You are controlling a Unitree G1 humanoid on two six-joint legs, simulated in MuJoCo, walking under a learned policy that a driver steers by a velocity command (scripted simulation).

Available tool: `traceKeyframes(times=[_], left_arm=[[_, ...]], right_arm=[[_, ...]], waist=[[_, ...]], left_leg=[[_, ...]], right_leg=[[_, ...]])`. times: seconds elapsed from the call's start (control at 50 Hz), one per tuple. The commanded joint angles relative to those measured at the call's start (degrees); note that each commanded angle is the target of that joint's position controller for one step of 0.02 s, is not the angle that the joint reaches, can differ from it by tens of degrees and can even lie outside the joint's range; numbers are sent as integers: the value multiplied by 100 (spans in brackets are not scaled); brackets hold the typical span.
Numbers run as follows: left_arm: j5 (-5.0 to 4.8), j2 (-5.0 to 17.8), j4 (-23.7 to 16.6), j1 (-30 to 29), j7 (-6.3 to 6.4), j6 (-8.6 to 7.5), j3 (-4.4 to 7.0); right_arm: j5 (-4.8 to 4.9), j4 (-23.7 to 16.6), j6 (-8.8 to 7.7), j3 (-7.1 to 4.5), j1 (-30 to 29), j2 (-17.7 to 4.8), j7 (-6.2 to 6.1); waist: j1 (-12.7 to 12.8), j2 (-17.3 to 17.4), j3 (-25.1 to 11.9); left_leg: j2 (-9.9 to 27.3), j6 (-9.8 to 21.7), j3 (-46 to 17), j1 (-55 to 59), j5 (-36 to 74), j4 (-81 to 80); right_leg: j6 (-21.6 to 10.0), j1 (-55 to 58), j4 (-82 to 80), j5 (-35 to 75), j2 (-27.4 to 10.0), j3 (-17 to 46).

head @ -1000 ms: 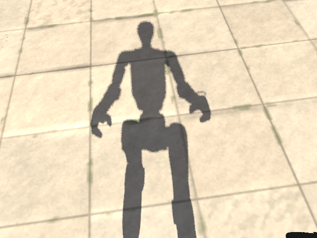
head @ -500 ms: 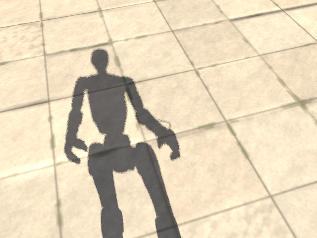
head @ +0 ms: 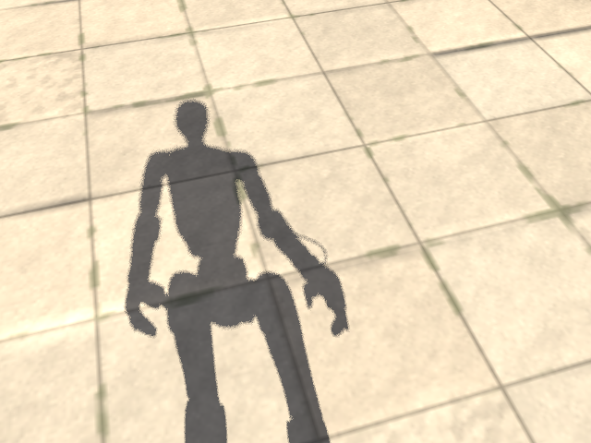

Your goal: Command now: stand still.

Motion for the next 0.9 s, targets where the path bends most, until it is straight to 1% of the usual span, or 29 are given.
traceKeyframes(times=[0.02, 0.22, 0.42, 0.64, 0.9], left_arm=[[-4, 618, -92, 168, 23, -55, 125], [-9, 589, 321, 311, 52, -54, 74], [-14, 510, 620, 483, 69, -53, 16], [-22, 414, 824, 681, 77, -50, -33], [-33, 315, 954, 891, 86, -47, -67]], right_arm=[[5, -93, -32, -120, 9, -620, -37], [10, 261, 3, -103, 58, -553, -67], [14, 491, 14, -66, 179, -467, -81], [20, 629, 16, -14, 354, -370, -87], [28, 691, 13, 36, 537, -276, -90]], waist=[[5, -87, -158], [10, -72, -34], [22, -49, 54], [37, -38, 121], [51, -29, 168]], left_leg=[[53, 142, -16, 578, 1200, -188], [19, 154, 17, 559, 1055, -278], [-12, 165, 40, 501, 914, -337], [-38, 182, 52, 428, 822, -352], [-63, 206, 55, 368, 790, -338]], right_leg=[[-82, -528, -623, 1534, -317, 250], [-52, -571, -731, 1267, -267, 170], [-36, -622, -800, 1020, -232, 106], [-22, -668, -819, 878, -206, 47], [-4, -704, -800, 828, -190, -7]])
Keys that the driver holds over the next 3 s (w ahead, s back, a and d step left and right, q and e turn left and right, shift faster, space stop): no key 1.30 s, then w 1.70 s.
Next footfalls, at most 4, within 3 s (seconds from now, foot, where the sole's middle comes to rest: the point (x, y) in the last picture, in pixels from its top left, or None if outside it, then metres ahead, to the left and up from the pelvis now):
2.02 right None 0.45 -0.09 -0.77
2.56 left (249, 343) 0.77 0.15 -0.77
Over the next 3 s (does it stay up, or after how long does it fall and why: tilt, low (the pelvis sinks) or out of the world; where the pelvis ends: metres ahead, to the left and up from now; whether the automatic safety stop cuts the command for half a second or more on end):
stays up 0.82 0.05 0.01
